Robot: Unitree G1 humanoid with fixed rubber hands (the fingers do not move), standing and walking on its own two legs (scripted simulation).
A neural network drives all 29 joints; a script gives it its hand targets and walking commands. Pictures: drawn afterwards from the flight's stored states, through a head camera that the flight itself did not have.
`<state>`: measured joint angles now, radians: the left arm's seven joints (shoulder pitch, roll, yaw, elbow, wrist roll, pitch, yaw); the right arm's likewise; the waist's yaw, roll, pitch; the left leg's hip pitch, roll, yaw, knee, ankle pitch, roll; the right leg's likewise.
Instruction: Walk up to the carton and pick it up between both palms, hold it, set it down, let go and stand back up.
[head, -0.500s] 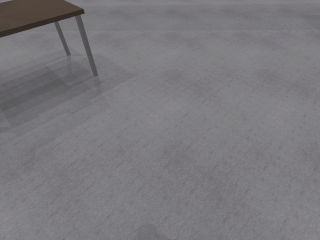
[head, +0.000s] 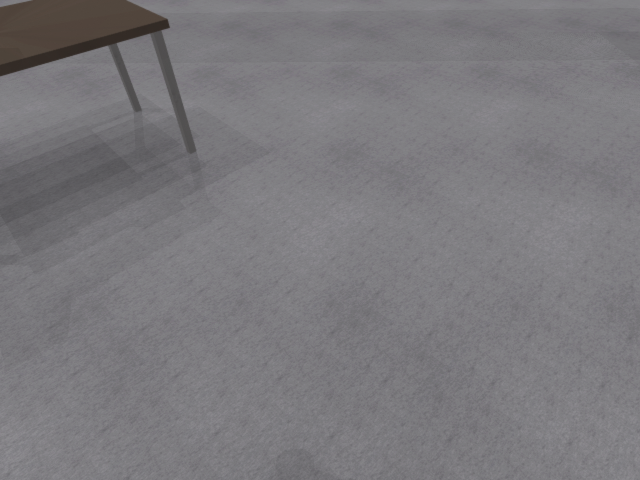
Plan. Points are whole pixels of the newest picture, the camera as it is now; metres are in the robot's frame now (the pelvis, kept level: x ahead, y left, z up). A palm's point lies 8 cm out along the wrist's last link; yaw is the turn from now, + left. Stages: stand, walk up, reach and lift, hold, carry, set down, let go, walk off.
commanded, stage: stand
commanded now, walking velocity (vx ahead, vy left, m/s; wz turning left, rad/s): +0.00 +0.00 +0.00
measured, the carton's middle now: out of the picture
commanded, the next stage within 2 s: walk up in 0.52 s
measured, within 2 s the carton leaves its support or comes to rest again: neither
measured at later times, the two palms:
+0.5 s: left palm out of the picture -0.04 +0.20 -0.15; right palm out of the picture -0.03 -0.20 -0.15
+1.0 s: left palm out of the picture +0.01 +0.34 -0.13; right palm out of the picture +0.13 -0.21 -0.11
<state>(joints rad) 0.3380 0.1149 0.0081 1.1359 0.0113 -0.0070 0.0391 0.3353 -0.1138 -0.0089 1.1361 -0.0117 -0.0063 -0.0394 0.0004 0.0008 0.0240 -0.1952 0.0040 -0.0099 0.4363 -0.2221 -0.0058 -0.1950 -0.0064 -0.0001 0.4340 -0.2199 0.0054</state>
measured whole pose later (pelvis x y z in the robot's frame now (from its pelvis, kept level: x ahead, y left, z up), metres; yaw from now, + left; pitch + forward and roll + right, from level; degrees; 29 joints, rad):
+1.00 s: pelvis +0.03 +0.07 +0.00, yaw +13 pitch -2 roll +0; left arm 0.29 0.27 0.06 0.99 0.08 -0.08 0.05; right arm 0.28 -0.31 -0.09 0.95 -0.04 0.02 0.08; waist -0.01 -0.03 -0.01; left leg -0.54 0.17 0.03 0.91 -0.32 -0.05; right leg -0.03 -0.22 -0.24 0.41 -0.39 0.00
